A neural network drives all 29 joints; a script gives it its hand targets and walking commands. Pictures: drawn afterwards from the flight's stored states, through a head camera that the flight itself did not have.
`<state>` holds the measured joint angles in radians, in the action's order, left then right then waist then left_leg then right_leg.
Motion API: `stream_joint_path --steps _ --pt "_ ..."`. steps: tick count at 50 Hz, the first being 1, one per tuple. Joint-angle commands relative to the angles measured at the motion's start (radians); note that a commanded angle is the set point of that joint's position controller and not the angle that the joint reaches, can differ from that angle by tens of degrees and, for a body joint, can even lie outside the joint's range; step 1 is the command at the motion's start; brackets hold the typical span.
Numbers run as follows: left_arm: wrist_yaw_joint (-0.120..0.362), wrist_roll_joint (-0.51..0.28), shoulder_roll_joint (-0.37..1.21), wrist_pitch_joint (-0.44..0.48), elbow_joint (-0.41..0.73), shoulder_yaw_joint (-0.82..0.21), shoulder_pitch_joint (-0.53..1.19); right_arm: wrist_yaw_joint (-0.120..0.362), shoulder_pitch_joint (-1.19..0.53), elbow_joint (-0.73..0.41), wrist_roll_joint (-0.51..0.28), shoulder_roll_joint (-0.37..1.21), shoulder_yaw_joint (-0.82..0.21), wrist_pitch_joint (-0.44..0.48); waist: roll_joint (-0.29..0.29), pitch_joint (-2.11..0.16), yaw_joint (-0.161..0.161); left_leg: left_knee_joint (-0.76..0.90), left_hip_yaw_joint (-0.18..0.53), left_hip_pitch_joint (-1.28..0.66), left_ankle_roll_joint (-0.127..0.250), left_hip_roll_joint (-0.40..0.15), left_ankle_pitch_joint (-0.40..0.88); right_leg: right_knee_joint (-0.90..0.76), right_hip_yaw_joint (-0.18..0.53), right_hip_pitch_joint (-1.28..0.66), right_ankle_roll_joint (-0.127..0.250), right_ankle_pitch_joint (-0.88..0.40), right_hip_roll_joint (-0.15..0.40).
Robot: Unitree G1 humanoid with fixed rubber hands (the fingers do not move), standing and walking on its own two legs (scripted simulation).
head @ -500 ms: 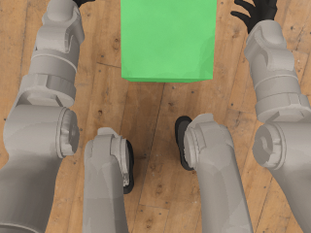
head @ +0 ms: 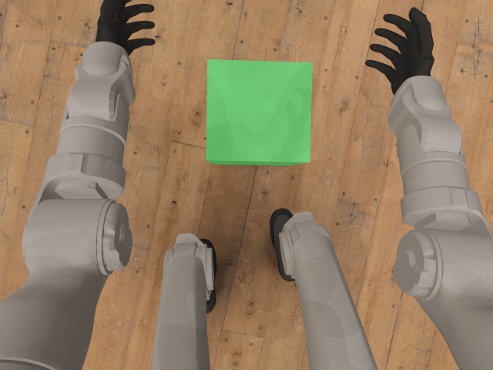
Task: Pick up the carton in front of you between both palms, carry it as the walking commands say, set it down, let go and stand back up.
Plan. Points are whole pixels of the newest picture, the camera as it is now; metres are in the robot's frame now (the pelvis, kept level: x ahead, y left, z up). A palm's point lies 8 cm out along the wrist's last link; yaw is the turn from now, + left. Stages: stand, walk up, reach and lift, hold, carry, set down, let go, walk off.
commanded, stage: set down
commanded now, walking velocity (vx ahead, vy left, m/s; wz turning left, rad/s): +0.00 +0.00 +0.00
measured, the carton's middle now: (254, 122) +0.49 -0.07 -0.42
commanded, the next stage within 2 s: let go in 0.22 s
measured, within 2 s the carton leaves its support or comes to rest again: neither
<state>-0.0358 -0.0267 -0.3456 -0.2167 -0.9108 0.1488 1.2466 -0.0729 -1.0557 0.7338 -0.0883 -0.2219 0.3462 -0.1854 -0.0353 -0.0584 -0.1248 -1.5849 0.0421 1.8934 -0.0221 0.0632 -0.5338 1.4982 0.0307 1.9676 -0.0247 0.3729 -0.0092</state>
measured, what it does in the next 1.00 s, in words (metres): rises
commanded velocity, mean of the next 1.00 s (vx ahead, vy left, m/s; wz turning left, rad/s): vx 0.00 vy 0.00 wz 0.00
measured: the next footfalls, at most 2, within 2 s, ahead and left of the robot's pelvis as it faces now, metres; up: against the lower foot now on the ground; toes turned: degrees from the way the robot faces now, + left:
none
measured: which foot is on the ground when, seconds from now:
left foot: down 0.00-1.00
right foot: down 0.00-1.00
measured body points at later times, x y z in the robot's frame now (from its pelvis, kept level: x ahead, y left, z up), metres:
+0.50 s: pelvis +0.04 -0.01 +0.13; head +0.31 -0.02 +0.49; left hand +0.50 +0.15 +0.01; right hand +0.44 -0.26 +0.01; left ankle +0.06 +0.12 -0.51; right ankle +0.12 -0.13 -0.51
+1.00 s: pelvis +0.10 -0.01 +0.22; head +0.21 -0.01 +0.66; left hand +0.35 +0.20 +0.12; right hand +0.29 -0.25 +0.14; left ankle +0.06 +0.12 -0.51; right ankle +0.12 -0.13 -0.51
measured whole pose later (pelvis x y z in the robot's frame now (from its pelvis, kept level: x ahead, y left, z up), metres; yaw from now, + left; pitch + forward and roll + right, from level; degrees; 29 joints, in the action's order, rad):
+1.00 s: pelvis +0.10 -0.01 +0.22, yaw -1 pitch +13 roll +0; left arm 0.01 0.05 -0.18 0.01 -0.55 0.11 -0.01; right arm 0.07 0.15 0.42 -0.02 -0.19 0.04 0.00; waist 0.02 0.00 -0.07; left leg -0.56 0.07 0.46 -0.02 0.01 -0.33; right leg 0.55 0.04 0.55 0.00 0.22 -0.03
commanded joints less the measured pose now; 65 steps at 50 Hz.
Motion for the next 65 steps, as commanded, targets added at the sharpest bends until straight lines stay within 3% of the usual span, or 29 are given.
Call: stream_joint_path --steps 1,11,15,22,26,30,38,44,47,55,65 --pt "0.012 0.014 -0.095 0.022 0.111 0.026 0.250 0.011 -0.171 -0.113 0.014 -0.113 0.018 0.021 -0.081 -1.074 -0.036 0.241 -0.088 -0.495 -0.007 0.044 0.277 -0.139 -0.125 -0.789 -0.029 -0.384 -0.049" --pt "0.048 0.056 -0.066 0.049 0.063 0.066 0.169 0.035 -0.100 -0.089 0.064 -0.069 0.043 0.046 -0.063 -0.979 -0.031 0.441 -0.064 -0.603 -0.008 0.035 0.327 -0.337 -0.103 -0.928 -0.028 -0.425 -0.045" --pt "0.038 0.101 -0.029 0.059 0.073 0.096 0.078 0.058 -0.028 -0.096 0.104 -0.062 0.040 0.058 -0.059 -1.003 -0.018 0.513 -0.057 -0.689 -0.015 0.035 0.384 -0.402 -0.100 -1.014 -0.023 -0.461 -0.045" --pt "-0.038 0.166 0.097 0.069 0.274 0.116 -0.264 0.135 0.268 -0.205 0.187 -0.080 -0.014 0.068 -0.028 -1.021 0.002 0.655 -0.053 -0.893 -0.034 0.043 0.499 -0.513 -0.087 -1.251 0.002 -0.547 -0.046" --pt "-0.054 0.150 0.121 0.090 0.409 0.091 -0.413 0.165 0.413 -0.274 0.185 -0.097 -0.061 0.084 0.001 -0.895 0.005 0.742 -0.053 -0.925 -0.031 0.039 0.442 -0.595 -0.059 -1.388 0.011 -0.539 -0.039" --pt "-0.032 0.120 0.121 0.123 0.450 0.062 -0.568 0.179 0.563 -0.294 0.149 -0.079 -0.121 0.105 0.027 -0.751 0.014 0.814 -0.058 -0.934 -0.020 0.027 0.355 -0.672 -0.028 -1.518 0.010 -0.507 -0.023" --pt "0.011 0.108 0.111 0.192 0.396 0.039 -0.914 0.167 0.885 -0.312 0.092 -0.048 -0.212 0.164 0.056 -0.528 0.049 0.931 -0.059 -1.057 0.002 0.012 0.328 -0.788 0.010 -1.723 -0.002 -0.545 -0.005" --pt "0.030 0.084 0.088 0.232 0.428 0.007 -1.124 0.141 1.097 -0.381 0.072 -0.054 -0.261 0.195 0.077 -0.400 0.059 1.032 -0.046 -1.245 0.015 0.006 0.383 -0.877 0.016 -1.847 -0.009 -0.618 -0.006" --pt "0.039 0.074 0.082 0.244 0.450 -0.012 -1.212 0.135 1.183 -0.408 0.067 -0.056 -0.277 0.201 0.060 -0.312 0.067 1.088 -0.038 -1.370 0.016 -0.002 0.419 -0.934 0.006 -1.873 -0.011 -0.598 -0.015" --pt "0.066 0.052 0.075 0.223 0.513 -0.058 -1.383 0.143 1.259 -0.414 0.069 -0.083 -0.287 0.179 -0.024 -0.075 0.109 1.216 -0.015 -1.605 0.000 -0.030 0.480 -1.063 -0.022 -1.917 0.003 -0.434 -0.046" --pt "0.102 0.029 0.065 0.139 0.571 -0.095 -1.421 0.144 1.267 -0.389 0.104 -0.102 -0.265 0.094 0.015 0.084 0.107 1.270 -0.009 -1.641 0.003 -0.050 0.442 -1.082 -0.045 -1.991 0.007 -0.359 -0.065"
